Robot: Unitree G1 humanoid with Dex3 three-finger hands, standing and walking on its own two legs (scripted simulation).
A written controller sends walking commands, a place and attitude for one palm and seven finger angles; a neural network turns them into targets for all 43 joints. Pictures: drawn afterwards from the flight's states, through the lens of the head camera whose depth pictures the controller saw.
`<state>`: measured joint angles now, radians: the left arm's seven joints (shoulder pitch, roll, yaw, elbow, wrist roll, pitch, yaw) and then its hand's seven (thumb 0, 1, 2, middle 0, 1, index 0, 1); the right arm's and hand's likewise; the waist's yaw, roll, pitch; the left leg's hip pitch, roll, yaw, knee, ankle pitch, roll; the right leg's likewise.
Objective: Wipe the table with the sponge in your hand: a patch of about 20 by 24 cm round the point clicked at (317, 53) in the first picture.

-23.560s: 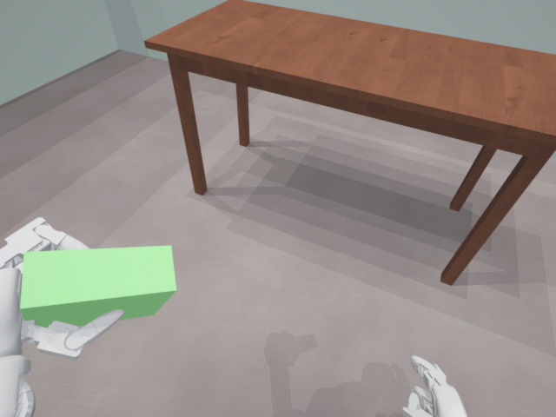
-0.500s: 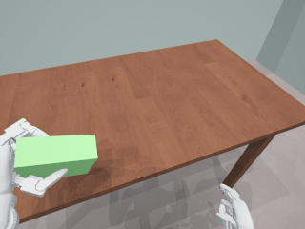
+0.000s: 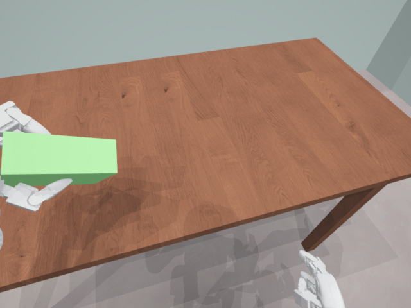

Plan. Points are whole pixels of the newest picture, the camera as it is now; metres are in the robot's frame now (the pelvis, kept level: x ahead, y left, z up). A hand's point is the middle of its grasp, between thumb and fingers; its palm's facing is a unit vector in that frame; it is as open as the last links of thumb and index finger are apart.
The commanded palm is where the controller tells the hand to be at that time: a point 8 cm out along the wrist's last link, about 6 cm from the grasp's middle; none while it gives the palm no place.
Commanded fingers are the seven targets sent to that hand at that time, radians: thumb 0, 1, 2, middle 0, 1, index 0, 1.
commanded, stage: look again from close up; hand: left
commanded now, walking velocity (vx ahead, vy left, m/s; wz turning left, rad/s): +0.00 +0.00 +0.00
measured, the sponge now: (75, 163) +0.27 +0.25 +0.16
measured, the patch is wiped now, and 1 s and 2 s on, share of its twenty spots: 0.00 0.00 0.00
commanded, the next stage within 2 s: come to a stop and stand still in 0.22 s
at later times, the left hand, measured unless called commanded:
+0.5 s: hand (65, 165) +0.26 +0.25 +0.17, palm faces +0.33 -0.86 -0.40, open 9.4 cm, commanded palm +0.20 +0.29 +0.18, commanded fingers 0.00 0.10 1.30 -1.20 -1.60 -1.20 -1.60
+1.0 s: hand (47, 177) +0.25 +0.28 +0.16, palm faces +0.34 -0.86 -0.38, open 9.4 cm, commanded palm +0.19 +0.31 +0.18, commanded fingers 0.00 0.10 1.30 -1.20 -1.60 -1.20 -1.60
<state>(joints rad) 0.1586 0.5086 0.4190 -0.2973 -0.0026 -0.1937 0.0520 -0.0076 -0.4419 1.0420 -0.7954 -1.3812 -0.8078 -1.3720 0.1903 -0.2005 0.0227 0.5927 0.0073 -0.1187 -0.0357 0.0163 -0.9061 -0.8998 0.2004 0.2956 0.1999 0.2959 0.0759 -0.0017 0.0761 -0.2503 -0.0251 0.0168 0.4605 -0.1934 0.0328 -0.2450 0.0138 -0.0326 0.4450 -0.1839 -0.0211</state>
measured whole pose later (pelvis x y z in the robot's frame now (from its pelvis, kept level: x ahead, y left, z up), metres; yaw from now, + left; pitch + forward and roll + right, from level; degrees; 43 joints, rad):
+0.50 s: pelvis +0.03 +0.01 +0.00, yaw -2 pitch +0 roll -1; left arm 0.41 0.39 0.39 -0.50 -0.05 -0.24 0.08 -0.01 -0.44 1.04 -0.79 -1.39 -0.80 -1.38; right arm 0.17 -0.20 0.02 0.59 0.01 -0.14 -0.01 0.02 -0.91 -0.90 0.20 0.30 0.20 0.30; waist 0.03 -0.03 0.08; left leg -0.21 -0.01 0.06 0.47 -0.25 0.05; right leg -0.21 0.03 0.01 0.42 -0.21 0.00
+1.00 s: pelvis +0.02 +0.04 +0.00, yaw -2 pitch -1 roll -1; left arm 0.40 0.38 0.35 -0.46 -0.03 -0.21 0.08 -0.01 -0.44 1.04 -0.79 -1.39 -0.80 -1.38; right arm 0.21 -0.17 0.04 0.56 0.01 -0.12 -0.02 0.02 -0.90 -0.90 0.20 0.30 0.20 0.30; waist 0.04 -0.04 0.07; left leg -0.21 -0.05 0.06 0.44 -0.22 0.08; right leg -0.20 -0.01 0.01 0.40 -0.18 0.03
